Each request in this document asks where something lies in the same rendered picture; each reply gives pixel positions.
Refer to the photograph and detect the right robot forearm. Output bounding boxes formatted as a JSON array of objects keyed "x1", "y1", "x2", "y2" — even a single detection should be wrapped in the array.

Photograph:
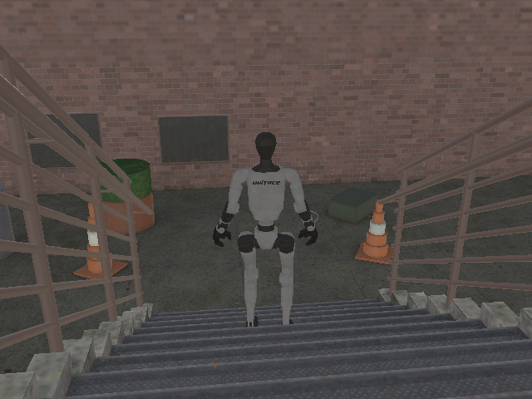
[{"x1": 299, "y1": 200, "x2": 315, "y2": 231}]

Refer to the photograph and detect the robot right shin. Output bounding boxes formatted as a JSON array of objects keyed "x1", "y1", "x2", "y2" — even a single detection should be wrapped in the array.
[{"x1": 281, "y1": 273, "x2": 293, "y2": 324}]

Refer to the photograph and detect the right robot upper arm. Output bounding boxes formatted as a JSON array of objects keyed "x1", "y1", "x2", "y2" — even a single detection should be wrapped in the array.
[{"x1": 283, "y1": 168, "x2": 307, "y2": 213}]

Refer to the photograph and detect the robot shin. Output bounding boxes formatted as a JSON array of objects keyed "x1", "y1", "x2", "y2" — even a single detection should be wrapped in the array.
[
  {"x1": 281, "y1": 273, "x2": 293, "y2": 324},
  {"x1": 244, "y1": 268, "x2": 257, "y2": 327}
]

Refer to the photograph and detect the robot left hand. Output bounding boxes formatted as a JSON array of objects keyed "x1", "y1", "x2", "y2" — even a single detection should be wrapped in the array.
[{"x1": 213, "y1": 227, "x2": 231, "y2": 247}]

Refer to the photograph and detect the left robot upper arm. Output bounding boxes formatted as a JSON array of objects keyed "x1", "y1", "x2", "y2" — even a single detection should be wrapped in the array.
[{"x1": 226, "y1": 168, "x2": 249, "y2": 214}]

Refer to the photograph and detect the robot right hand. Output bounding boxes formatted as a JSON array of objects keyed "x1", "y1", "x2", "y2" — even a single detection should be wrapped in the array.
[{"x1": 298, "y1": 227, "x2": 318, "y2": 246}]

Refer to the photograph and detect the left robot forearm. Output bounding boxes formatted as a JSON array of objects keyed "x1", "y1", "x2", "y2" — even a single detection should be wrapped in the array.
[{"x1": 216, "y1": 201, "x2": 234, "y2": 234}]

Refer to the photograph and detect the robot left shin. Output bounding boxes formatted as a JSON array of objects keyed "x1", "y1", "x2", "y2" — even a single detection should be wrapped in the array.
[{"x1": 244, "y1": 268, "x2": 257, "y2": 327}]

